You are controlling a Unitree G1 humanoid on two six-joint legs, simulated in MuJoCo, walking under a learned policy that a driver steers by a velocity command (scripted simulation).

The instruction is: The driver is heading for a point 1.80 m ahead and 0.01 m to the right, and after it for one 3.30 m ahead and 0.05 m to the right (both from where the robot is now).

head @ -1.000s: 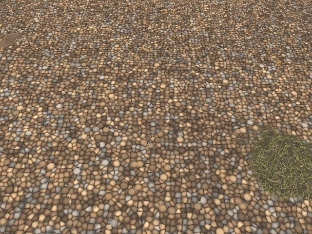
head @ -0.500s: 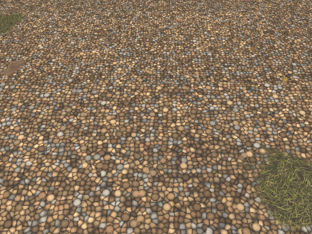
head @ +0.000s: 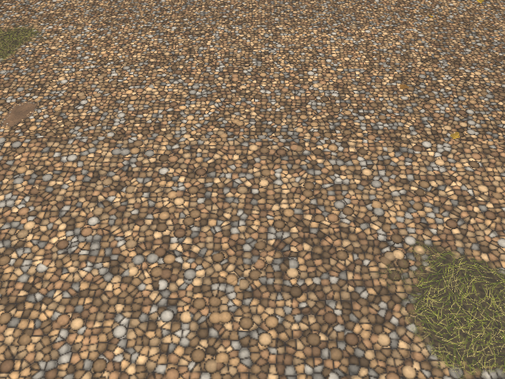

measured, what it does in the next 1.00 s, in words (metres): walks ahead: left foot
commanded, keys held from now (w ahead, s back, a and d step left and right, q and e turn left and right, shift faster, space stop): no key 0.04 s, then w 0.36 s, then no key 0.60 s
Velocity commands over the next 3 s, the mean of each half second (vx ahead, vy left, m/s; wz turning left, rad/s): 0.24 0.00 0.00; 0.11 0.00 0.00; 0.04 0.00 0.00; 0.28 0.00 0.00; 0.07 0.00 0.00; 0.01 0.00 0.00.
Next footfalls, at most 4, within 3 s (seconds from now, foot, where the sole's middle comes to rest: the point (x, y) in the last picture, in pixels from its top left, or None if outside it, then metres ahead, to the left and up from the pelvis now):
0.74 left None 0.35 0.07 -0.77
1.02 right None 0.28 -0.17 -0.77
2.10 right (308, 323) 0.67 -0.13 -0.77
2.40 left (223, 351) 0.59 0.11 -0.77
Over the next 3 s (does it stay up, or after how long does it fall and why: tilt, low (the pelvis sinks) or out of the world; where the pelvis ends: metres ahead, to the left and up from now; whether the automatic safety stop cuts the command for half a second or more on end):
stays up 0.60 0.00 0.00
